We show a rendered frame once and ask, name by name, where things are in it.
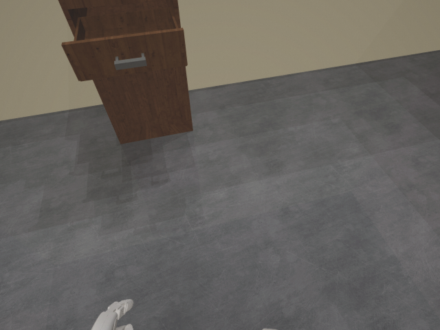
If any cabinet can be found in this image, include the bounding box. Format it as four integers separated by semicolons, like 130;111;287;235
58;0;193;144

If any handle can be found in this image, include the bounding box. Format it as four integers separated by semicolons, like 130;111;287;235
114;53;147;70

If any left robot hand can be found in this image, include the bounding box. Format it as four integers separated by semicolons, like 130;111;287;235
91;299;133;330

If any drawer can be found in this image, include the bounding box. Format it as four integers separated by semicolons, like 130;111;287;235
62;8;188;82

